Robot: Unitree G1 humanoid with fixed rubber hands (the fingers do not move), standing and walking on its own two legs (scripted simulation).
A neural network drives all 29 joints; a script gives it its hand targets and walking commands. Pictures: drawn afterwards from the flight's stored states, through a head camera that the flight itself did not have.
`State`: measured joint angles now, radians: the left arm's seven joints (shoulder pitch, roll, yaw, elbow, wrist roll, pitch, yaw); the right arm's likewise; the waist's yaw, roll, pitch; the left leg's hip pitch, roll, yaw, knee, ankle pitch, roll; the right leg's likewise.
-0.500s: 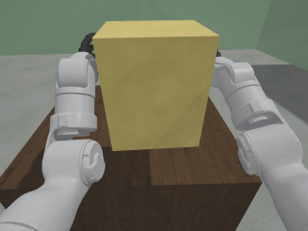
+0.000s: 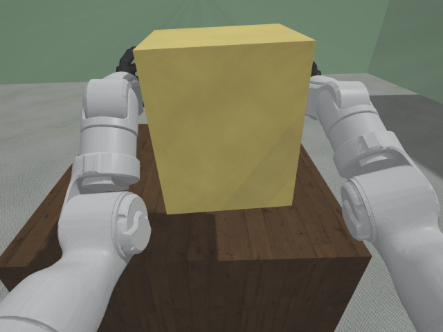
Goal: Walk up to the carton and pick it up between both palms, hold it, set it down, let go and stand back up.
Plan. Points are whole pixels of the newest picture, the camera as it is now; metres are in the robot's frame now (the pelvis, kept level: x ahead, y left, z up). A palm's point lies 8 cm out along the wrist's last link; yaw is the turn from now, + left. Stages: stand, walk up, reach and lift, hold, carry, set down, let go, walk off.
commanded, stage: hold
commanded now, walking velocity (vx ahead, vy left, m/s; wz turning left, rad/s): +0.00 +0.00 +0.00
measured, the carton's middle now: (223, 118) +0.34 -0.02 +0.30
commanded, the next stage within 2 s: none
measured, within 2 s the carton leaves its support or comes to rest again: neither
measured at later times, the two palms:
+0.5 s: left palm (117, 80) +0.38 +0.15 +0.35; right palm (295, 93) +0.38 -0.15 +0.33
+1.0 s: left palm (128, 84) +0.37 +0.13 +0.35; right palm (308, 92) +0.36 -0.17 +0.33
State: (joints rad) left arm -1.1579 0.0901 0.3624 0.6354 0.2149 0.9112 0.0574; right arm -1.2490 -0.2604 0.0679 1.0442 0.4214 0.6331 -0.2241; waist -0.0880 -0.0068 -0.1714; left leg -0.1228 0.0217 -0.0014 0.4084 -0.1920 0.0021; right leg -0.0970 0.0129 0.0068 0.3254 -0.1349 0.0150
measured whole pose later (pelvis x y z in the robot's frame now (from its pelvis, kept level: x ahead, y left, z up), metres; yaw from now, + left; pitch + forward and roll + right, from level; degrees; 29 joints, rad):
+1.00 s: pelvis +0.01 +0.00 +0.00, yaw +0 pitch -5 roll -1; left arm -1.18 0.10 0.37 0.69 0.21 0.89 0.05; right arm -1.25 -0.26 0.08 1.06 0.45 0.65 -0.24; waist -0.09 0.00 -0.19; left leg -0.13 0.02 0.00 0.41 -0.20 0.00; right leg -0.10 0.01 0.01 0.32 -0.14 0.01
